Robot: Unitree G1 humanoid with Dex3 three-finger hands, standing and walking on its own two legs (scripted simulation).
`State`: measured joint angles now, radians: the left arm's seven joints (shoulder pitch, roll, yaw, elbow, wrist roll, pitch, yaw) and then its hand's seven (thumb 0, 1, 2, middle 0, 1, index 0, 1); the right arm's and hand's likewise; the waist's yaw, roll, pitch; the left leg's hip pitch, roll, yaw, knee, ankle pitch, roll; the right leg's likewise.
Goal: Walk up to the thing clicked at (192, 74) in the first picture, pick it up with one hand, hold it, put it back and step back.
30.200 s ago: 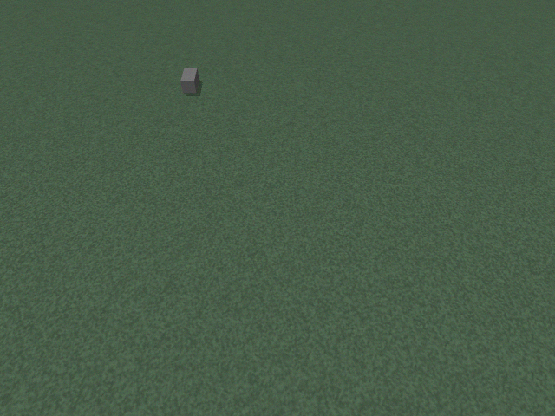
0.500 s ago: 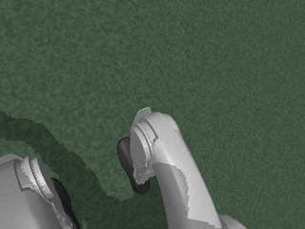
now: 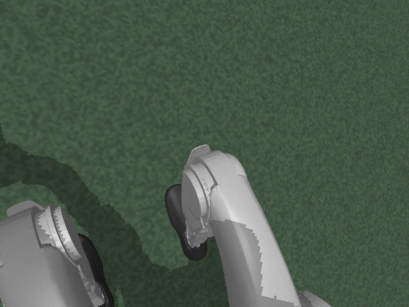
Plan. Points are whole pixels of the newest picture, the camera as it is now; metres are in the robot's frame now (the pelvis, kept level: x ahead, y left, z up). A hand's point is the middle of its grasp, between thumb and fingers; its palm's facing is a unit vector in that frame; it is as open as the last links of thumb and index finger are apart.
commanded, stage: go down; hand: left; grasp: from above
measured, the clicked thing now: out of the picture +0.47 +0.33 -0.30
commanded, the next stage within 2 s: withdraw in 0.34 s
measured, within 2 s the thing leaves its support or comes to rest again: neither
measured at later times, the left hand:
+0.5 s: hand out of the picture +0.43 +0.36 +0.00, palm faces +0.12 -0.44 -0.89, open 13.0 cm
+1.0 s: hand out of the picture +0.45 +0.32 -0.08, palm faces -0.21 -0.37 -0.90, open 13.0 cm
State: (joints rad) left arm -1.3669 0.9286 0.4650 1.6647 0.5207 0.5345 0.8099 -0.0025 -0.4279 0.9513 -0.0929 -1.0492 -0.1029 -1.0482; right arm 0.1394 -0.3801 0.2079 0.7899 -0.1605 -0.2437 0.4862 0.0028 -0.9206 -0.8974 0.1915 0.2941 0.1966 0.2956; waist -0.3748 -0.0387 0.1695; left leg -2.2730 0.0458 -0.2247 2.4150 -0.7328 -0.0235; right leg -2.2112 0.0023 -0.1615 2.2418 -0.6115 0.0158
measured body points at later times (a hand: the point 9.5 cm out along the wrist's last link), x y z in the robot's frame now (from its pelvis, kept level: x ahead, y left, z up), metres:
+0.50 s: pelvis +0.01 -0.01 +0.06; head +0.21 +0.04 +0.46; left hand +0.43 +0.38 +0.05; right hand +0.07 -0.27 -0.06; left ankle +0.06 +0.13 -0.31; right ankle +0.12 -0.11 -0.31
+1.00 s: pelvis +0.00 -0.01 +0.05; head +0.24 +0.04 +0.42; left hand +0.46 +0.34 -0.03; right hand +0.02 -0.28 -0.06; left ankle +0.06 +0.13 -0.31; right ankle +0.12 -0.11 -0.31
